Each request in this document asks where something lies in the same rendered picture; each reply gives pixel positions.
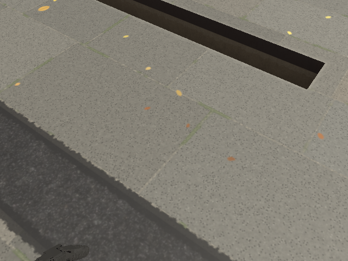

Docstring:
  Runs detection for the robot left hand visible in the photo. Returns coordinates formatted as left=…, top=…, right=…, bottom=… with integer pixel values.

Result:
left=35, top=244, right=89, bottom=261

